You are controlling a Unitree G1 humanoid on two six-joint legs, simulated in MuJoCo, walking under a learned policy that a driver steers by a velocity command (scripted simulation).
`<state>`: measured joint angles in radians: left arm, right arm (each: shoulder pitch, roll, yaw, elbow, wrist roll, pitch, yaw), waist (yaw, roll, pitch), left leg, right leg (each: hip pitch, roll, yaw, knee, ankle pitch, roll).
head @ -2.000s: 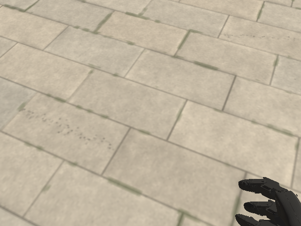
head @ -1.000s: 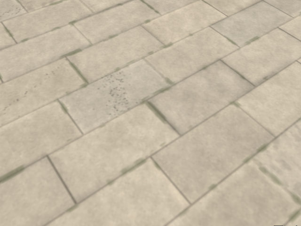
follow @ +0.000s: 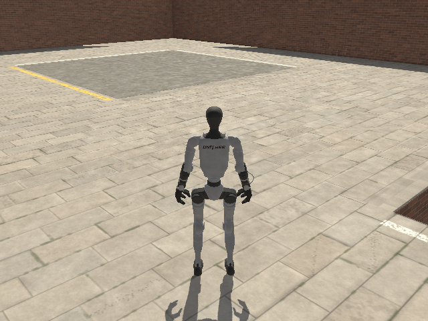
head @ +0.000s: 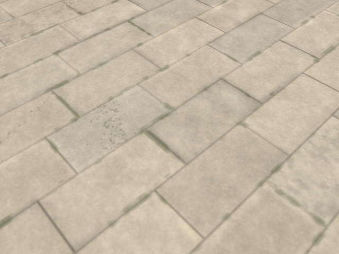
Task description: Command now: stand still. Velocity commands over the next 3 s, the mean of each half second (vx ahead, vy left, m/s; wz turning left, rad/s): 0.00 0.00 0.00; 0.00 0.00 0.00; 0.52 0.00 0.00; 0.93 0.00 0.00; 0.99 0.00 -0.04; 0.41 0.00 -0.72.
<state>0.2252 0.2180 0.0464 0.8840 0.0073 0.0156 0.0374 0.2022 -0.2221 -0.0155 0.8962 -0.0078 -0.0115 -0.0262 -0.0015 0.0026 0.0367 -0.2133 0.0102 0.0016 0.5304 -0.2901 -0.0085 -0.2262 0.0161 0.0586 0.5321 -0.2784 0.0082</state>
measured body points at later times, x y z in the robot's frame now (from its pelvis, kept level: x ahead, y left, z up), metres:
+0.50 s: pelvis +0.00 +0.01 +0.00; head +0.01 +0.01 +0.45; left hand +0.04 +0.26 -0.15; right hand +0.05 -0.24 -0.15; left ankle +0.00 +0.12 -0.73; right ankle +0.01 -0.13 -0.73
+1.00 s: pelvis +0.00 +0.01 +0.00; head +0.02 +0.01 +0.45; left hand +0.01 +0.25 -0.15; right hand +0.02 -0.23 -0.15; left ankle +0.00 +0.12 -0.73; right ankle +0.01 -0.13 -0.73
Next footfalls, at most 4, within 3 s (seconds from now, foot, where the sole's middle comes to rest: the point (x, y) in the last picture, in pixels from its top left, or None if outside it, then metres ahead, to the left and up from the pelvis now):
1.76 left None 0.51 0.06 -0.77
2.24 right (190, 157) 0.97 -0.07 -0.77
2.68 left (156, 95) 1.42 0.11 -0.77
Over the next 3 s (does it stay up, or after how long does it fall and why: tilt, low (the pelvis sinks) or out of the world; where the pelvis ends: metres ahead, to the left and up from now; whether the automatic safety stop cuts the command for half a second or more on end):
stays up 1.33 0.01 0.00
